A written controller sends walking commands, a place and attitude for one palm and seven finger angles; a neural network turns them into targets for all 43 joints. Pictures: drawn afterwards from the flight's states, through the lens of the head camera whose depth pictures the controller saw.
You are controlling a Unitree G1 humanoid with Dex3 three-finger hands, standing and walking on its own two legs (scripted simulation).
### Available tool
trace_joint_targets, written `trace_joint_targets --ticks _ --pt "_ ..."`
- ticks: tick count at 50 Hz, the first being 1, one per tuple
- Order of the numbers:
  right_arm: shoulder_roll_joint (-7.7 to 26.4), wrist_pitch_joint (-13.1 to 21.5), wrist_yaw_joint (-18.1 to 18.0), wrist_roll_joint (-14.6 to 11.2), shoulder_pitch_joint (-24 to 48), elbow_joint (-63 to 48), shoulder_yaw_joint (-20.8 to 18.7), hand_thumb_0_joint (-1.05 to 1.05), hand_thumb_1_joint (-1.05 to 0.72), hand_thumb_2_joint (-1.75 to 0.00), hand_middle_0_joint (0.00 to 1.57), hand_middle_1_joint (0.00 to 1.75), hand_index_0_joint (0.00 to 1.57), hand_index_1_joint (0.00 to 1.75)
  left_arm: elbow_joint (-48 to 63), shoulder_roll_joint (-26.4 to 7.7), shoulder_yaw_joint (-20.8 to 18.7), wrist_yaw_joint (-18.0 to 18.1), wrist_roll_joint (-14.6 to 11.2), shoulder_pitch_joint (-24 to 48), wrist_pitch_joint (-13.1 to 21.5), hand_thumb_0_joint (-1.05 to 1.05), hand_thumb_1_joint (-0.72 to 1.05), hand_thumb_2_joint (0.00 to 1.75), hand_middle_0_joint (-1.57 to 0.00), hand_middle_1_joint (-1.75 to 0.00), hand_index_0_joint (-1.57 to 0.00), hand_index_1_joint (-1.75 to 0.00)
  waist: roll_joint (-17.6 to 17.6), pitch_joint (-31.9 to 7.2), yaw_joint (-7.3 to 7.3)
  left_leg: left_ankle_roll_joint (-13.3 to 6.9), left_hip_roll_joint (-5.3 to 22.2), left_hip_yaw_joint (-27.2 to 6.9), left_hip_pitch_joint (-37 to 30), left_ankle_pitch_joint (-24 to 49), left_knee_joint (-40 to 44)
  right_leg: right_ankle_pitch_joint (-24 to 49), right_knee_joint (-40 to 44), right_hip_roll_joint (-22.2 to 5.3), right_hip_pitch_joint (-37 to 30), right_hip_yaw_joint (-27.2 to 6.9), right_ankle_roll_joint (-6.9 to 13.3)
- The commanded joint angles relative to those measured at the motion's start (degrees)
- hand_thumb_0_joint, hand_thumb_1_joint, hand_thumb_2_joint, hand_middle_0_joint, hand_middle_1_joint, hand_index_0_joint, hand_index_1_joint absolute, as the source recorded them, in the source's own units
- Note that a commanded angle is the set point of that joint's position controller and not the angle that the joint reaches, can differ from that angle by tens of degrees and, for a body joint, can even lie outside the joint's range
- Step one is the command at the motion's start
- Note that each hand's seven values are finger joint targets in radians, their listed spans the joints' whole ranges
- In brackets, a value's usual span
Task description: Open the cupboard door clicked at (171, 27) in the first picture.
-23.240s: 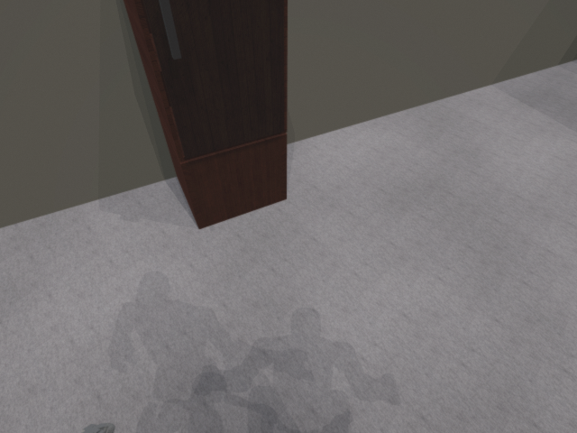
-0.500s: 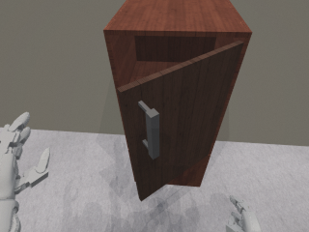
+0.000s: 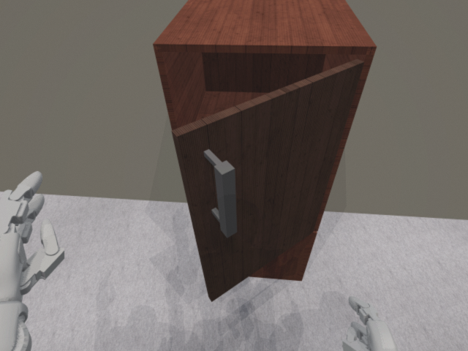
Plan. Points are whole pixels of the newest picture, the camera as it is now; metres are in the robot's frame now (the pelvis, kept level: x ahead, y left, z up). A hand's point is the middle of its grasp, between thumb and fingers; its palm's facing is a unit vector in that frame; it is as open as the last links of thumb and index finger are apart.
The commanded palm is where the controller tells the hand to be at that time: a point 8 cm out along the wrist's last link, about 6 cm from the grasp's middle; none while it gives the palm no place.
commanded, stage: step back with the hand held close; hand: left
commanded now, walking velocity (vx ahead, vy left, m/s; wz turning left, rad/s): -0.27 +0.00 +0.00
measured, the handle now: (220, 195) +0.34 +0.07 +0.11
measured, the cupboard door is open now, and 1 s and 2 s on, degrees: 40 40 40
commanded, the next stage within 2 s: stop stepping back and stand still in 1.10 s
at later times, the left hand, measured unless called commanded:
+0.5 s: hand (25, 283) +0.15 +0.28 +0.14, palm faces +0.36 -0.79 -0.50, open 7.4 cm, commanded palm +0.09 +0.32 +0.17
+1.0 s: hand out of the picture +0.05 +0.33 +0.16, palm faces +0.50 -0.76 -0.42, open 7.4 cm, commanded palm -0.02 +0.35 +0.17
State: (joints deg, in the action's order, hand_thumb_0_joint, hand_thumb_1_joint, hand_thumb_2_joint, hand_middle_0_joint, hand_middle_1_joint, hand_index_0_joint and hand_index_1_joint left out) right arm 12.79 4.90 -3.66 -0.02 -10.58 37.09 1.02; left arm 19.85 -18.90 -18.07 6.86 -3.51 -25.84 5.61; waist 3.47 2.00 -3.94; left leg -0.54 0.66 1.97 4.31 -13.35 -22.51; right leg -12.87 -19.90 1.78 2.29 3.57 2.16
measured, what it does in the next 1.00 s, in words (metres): walks backwards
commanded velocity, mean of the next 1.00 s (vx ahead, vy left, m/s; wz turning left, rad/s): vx -0.30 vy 0.00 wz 0.00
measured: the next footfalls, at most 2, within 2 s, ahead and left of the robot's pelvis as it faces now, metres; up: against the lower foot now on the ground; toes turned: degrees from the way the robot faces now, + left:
right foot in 1.22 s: -0.32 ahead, -0.08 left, +0.00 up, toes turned -3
left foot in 1.38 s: -0.17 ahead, +0.12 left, +0.00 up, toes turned -5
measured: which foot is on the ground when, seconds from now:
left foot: down 0.00-1.00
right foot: down 0.00-0.86, up 0.88-1.00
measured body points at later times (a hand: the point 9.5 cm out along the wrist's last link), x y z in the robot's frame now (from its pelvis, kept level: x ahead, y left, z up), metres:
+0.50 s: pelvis -0.06 +0.03 -0.01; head -0.04 +0.04 +0.44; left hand +0.12 +0.32 +0.17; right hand +0.11 -0.22 -0.09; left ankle -0.01 +0.11 -0.75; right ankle -0.01 -0.09 -0.74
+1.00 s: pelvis -0.15 +0.05 -0.02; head -0.13 +0.08 +0.43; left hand +0.02 +0.37 +0.19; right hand +0.02 -0.18 -0.09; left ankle -0.04 +0.13 -0.75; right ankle -0.19 -0.10 -0.68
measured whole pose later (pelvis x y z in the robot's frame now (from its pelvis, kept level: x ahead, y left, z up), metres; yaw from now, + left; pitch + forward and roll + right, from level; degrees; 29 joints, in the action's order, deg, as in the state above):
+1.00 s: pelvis -0.15 +0.05 -0.02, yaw +1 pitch +0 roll -4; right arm 9.7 7.5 -3.3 0.9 -12.3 36.2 -0.3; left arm 31.4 -24.3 -27.0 10.3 -1.4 -28.8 12.8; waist -0.4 2.2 -0.3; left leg -3.6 1.3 1.0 25.2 -7.4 -32.6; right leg -26.5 -60.4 4.3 24.2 -1.9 -1.3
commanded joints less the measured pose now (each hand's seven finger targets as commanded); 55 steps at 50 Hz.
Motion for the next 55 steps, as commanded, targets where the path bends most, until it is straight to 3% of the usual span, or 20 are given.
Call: trace_joint_targets --ticks 1,2,5,11,15,20,26,31,33,35,37,40,42,43,44,45,46,47,50,55 --pt "7.36 2.35 -0.66 -0.84 6.97 -11.45 -2.18 0.0 -0.9 -0.9 0.2 0.3 0.2 0.3 17.99 -19.63 -14.75 1.19 -0.48 10.54 6.62 0.0 0.9 0.9 -0.2 -0.3 -0.2 -0.3 -0.9 0.4 2.3 -2.14 1.23 -3.24 2.5 7.86 -0.31 11.94 6.68 -5.01 8.72 -9.09 -1.26" --pt "6.5 1.39 -0.52 -0.52 6.65 -10.22 -2.42 0.0 -0.9 -0.9 0.2 0.3 0.2 0.3 12.95 -14.51 -11.1 0.42 -0.3 4.22 6.5 0.0 0.9 0.9 -0.2 -0.3 -0.2 -0.3 -4.6 -0.6 2.57 -2.12 1.13 -3.63 2.55 7.21 -2.01 12.3 6.62 -6.56 8.8 -9.36 -1.22" --pt "6.82 -0.04 -0.36 -0.59 6.01 -11.48 -3.13 0.0 -0.9 -0.9 0.2 0.3 0.2 0.3 12.09 -11.39 -8.59 -0.12 -0.02 -2.83 6.33 0.0 0.9 0.9 -0.2 -0.3 -0.2 -0.3 -3.21 -5.01 2.74 -1.77 1.87 -2.76 2.22 11.24 -3.4 17.78 3.35 -7.7 8.19 -8.05 -1.53" --pt "6.89 -2.17 -1.04 -1.2 5.8 -13.42 -4.02 0.0 -0.9 -0.9 0.2 0.3 0.2 0.3 16.71 -14.4 -10.92 1.17 0.1 -5.19 5.57 0.0 0.9 0.9 -0.2 -0.3 -0.2 -0.3 -4.64 -10.76 3.09 -1.55 3.95 -3.1 3.25 19.9 -4.85 25.79 -2.57 -7.67 6.65 -7.07 -2.11" --pt "6.66 -2.57 -1.58 -1.27 5.65 -14.26 -4.1 0.0 -0.9 -0.9 0.2 0.3 0.2 0.3 20.3 -15.82 -12.39 2.14 0.24 -5.94 5.77 0.0 0.9 0.9 -0.2 -0.3 -0.2 -0.3 -1.9 -11.36 3.15 -1.6 4.74 -4.25 6.48 18.01 -4.51 22.34 -4.83 -7.6 6.67 -7.68 -1.65" --pt "7.15 -1.85 -1.63 -1.01 4.97 -14.88 -4.04 0.0 -0.9 -0.9 0.2 0.3 0.2 0.3 22.91 -15.67 -13.09 2.83 0.51 -7.22 6.64 0.0 0.9 0.9 -0.2 -0.3 -0.2 -0.3 1.58 -9.65 3.07 -2.33 6.26 -7.48 13.86 9.71 -1.75 11.64 -7.16 -5.96 6.87 -7.61 -1.5" --pt "8.03 -0.05 -1.47 -0.61 3.79 -15.21 -3.99 0.0 -0.9 -0.9 0.2 0.3 0.2 0.3 21.9 -14.05 -13.46 3.16 1.61 -5.89 8.08 0.0 0.9 0.9 -0.2 -0.3 -0.2 -0.3 5.06 -5.8 3.44 -4.66 9.86 -11.17 30.71 -14.09 5.52 1.01 -15.62 -3.24 1.42 -6.3 -2.23" --pt "7.95 1.59 -1.53 -0.55 2.91 -14.82 -4.13 0.0 -0.9 -0.9 0.2 0.3 0.2 0.3 20.38 -13.78 -13.97 3.18 2.85 -2.94 9.09 0.0 0.9 0.9 -0.2 -0.3 -0.2 -0.3 3.02 -3.47 3.54 -5.8 10.09 -12.07 39.83 -26.32 5.24 -3.9 -18.76 -2.69 -0.75 -7.76 -1.85" --pt "7.79 1.89 -1.43 -0.32 1.9 -14.32 -4.62 0.0 -0.9 -0.9 0.2 0.3 0.2 0.3 21.35 -15.36 -15.1 3.23 2.85 -2.38 9.63 0.0 0.9 0.9 -0.2 -0.3 -0.2 -0.3 -2.68 -3.79 3.87 -4.21 6.12 -9.34 34.47 -24.73 -1.92 -9.56 -10.66 -5.66 6.62 -13.54 -0.01" --pt "6.67 2.07 -0.98 -0.01 0.98 -12.84 -4.36 0.0 -0.9 -0.9 0.2 0.3 0.2 0.3 22.15 -14.29 -13.05 3.52 2.3 -1.53 9.74 0.0 0.9 0.9 -0.2 -0.3 -0.2 -0.3 -10.03 -3.5 4.6 -1.07 1.01 -5.59 20.9 -17.01 -17.29 -18.36 1.82 -13.55 23.38 -22.9 4.01" --pt "5.78 1.95 -0.49 0.11 1.02 -10.92 -3.87 0.0 -0.9 -0.9 0.2 0.3 0.2 0.3 22.15 -14.03 -11.79 4.07 2.01 0.24 9.72 0.0 0.9 0.9 -0.2 -0.3 -0.2 -0.3 -14.74 -5.65 4.91 0.04 -0.78 -3.54 11.95 -11.17 -29.23 -14.2 4.75 -18.71 29.62 -22.87 6.12" --pt "5.73 1.86 -1.06 0.2 2.29 -10.96 -3.12 0.0 -0.9 -0.9 0.2 0.3 0.2 0.3 22.69 -15.34 -13.18 4.44 1.98 1.37 9.56 0.0 0.9 0.9 -0.2 -0.3 -0.2 -0.3 -8.6 -4.08 5.0 -0.54 0.93 -4.55 11.1 -10.17 -13.98 -8.68 -1.9 -13.83 27.77 -15.02 2.48" --pt "7.77 2.81 -1.8 0.18 3.88 -12.12 -3.6 0.0 -0.9 -0.9 0.2 0.3 0.2 0.3 25.02 -15.62 -14.62 4.42 2.14 0.25 10.98 0.0 0.9 0.9 -0.2 -0.3 -0.2 -0.3 8.87 -3.3 4.05 -4.77 9.81 -15.56 24.77 -15.19 2.64 -7.98 -15.9 -3.96 17.91 -8.69 -2.1" --pt "8.37 3.27 -2.13 0.63 4.68 -11.83 -4.09 0.0 -0.9 -0.9 0.2 0.3 0.2 0.3 24.74 -17.25 -17.55 4.63 3.07 -0.32 11.81 0.0 0.9 0.9 -0.2 -0.3 -0.2 -0.3 18.32 -4.65 3.8 -8.13 17.79 -24.0 37.6 -28.49 13.44 -8.5 -32.22 0.88 5.84 -4.81 -3.56" --pt "6.72 4.21 -1.9 0.87 3.36 -12.11 -4.26 0.0 -0.9 -0.9 0.2 0.3 0.2 0.3 25.91 -16.35 -16.95 4.29 3.0 0.34 12.08 0.0 0.9 0.9 -0.2 -0.3 -0.2 -0.3 15.62 -6.27 4.28 -9.9 20.87 -26.54 40.29 -28.97 17.7 -11.8 -45.85 2.65 3.81 -5.93 -3.61" --pt "6.26 4.82 -1.41 0.99 2.7 -11.33 -4.8 0.0 -0.9 -0.9 0.2 0.3 0.2 0.3 25.93 -16.38 -16.71 4.18 2.73 1.47 12.06 0.0 0.9 0.9 -0.2 -0.3 -0.2 -0.3 8.7 -5.4 4.39 -10.03 19.93 -26.04 34.17 -20.14 14.36 -14.49 -49.49 2.39 10.96 -8.02 -3.14" --pt "6.14 5.49 -0.9 1.05 2.91 -10.24 -5.02 0.0 -0.9 -0.9 0.2 0.3 0.2 0.3 25.14 -15.3 -15.91 4.22 2.28 0.6 11.94 0.0 0.9 0.9 -0.2 -0.3 -0.2 -0.3 3.99 -5.91 4.08 -9.68 18.59 -22.98 25.59 -11.29 10.21 -15.54 -48.23 1.51 17.39 -8.67 -3.07" --pt "6.21 6.04 -0.43 0.94 2.94 -9.53 -5.18 0.0 -0.9 -0.9 0.2 0.3 0.2 0.3 24.88 -13.94 -14.57 4.25 1.77 -1.4 11.56 0.0 0.9 0.9 -0.2 -0.3 -0.2 -0.3 3.19 -7.6 3.83 -8.84 17.3 -19.71 18.54 -5.3 8.27 -15.95 -46.35 1.1 20.88 -7.78 -3.28" --pt "5.85 6.61 0.39 0.93 2.91 -8.01 -4.48 0.0 -0.9 -0.9 0.2 0.3 0.2 0.3 25.31 -11.39 -10.67 3.94 0.9 -2.71 10.55 0.0 0.9 0.9 -0.2 -0.3 -0.2 -0.3 7.74 -10.07 4.09 -6.73 15.46 -16.37 11.03 -1.04 10.34 -17.44 -36.6 1.12 19.41 -4.92 -3.43" --pt "5.93 6.18 0.61 1.1 3.42 -7.97 -3.84 0.0 -0.9 -0.9 0.2 0.3 0.2 0.3 24.86 -13.09 -10.24 3.18 -0.25 -1.4 9.77 0.0 0.9 0.9 -0.2 -0.3 -0.2 -0.3 11.84 -12.85 3.66 -2.45 11.35 -10.82 5.58 -2.3 15.43 -19.42 -17.09 3.99 11.23 -0.1 -1.75"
